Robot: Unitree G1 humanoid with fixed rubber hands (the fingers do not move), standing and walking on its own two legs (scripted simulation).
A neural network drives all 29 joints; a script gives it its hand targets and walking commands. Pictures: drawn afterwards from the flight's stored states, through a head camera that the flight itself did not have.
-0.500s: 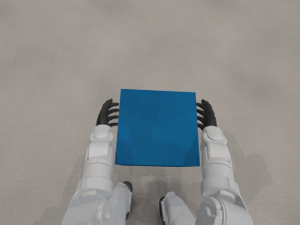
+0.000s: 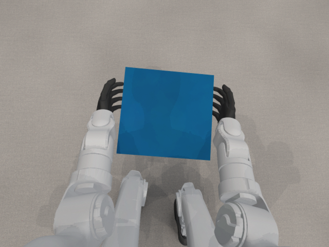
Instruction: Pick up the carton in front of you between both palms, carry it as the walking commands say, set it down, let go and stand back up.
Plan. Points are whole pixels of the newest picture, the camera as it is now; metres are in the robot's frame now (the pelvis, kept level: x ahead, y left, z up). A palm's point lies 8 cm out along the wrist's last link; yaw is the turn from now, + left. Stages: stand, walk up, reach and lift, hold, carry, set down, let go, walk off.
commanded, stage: set down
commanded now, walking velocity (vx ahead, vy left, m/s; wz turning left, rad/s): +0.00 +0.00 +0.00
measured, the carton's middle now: (164, 119) +0.42 +0.03 -0.16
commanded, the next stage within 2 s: none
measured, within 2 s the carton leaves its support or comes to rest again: rests again in 1.40 s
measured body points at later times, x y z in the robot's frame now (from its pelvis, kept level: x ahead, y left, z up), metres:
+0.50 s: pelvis -0.03 +0.01 -0.13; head +0.27 +0.06 +0.21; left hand +0.45 +0.20 -0.26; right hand +0.46 -0.11 -0.24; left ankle +0.10 +0.13 -0.57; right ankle +0.04 -0.13 -0.57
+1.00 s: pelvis -0.04 +0.00 -0.21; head +0.30 +0.02 +0.08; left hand +0.47 +0.20 -0.37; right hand +0.48 -0.10 -0.37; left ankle +0.10 +0.13 -0.57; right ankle +0.04 -0.13 -0.57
